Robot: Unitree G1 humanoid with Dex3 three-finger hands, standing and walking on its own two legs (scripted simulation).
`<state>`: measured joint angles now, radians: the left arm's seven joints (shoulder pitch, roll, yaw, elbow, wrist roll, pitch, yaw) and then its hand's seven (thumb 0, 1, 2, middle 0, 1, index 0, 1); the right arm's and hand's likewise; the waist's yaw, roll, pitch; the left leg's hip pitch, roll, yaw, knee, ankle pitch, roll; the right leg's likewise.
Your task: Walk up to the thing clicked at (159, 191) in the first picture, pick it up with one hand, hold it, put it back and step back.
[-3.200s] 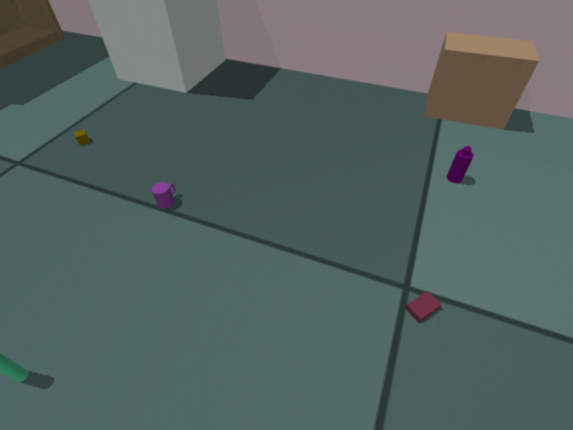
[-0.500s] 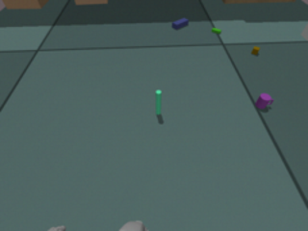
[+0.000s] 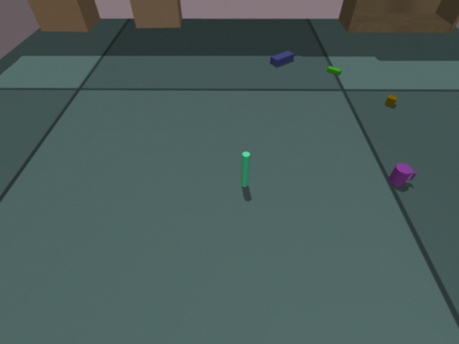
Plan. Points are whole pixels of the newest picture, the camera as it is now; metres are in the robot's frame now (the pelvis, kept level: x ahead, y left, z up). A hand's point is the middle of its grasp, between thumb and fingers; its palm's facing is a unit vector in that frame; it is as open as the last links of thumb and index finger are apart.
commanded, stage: walk up
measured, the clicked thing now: (403, 174) +1.19 -0.89 -0.71
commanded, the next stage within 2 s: stand in 0.54 s
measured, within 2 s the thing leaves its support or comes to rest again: neither
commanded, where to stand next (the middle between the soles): +0.08 -0.01 m, yaw -2 degrees
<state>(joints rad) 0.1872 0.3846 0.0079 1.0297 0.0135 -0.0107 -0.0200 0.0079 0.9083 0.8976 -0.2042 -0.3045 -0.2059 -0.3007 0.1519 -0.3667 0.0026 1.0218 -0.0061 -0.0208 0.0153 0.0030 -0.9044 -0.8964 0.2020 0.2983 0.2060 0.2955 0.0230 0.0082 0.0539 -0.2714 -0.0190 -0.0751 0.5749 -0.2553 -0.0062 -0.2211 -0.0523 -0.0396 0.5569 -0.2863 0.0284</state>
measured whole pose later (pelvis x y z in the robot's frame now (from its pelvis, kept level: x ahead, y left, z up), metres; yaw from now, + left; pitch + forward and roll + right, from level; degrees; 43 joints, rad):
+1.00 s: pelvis +0.01 -0.02 +0.02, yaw -1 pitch -3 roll +0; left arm 0.10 0.35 0.01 1.15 0.01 -0.01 -0.01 0.01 0.91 0.90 -0.20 -0.30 -0.21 -0.30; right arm 0.09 -0.34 0.00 1.15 -0.01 -0.01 0.01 0.00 -0.91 -0.90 0.20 0.30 0.20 0.30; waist 0.01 0.01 0.06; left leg -0.14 0.01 -0.07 0.33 -0.14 -0.04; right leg -0.11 -0.02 -0.04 0.34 -0.18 0.01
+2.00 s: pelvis +0.02 -0.02 +0.02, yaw -1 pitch -3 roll +0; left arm 0.11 0.36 0.00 1.12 0.01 -0.01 -0.01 0.01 0.91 0.90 -0.20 -0.30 -0.21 -0.30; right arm 0.11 -0.35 0.01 1.14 -0.01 -0.01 0.01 0.00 -0.91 -0.90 0.20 0.30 0.20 0.30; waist 0.01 0.01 0.05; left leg -0.12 0.02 -0.06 0.33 -0.16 -0.04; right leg -0.10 -0.02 -0.03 0.34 -0.20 0.01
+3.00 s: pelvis +0.02 -0.02 +0.02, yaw -2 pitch -2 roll +0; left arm 0.13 0.36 0.00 1.11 0.01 -0.01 0.00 0.01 0.91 0.90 -0.20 -0.30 -0.21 -0.30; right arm 0.12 -0.35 0.01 1.13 -0.01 0.00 0.01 0.00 -0.91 -0.90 0.20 0.30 0.20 0.30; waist 0.00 0.00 0.05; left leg -0.12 0.03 -0.05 0.33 -0.17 -0.04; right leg -0.09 -0.01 -0.02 0.33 -0.20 0.01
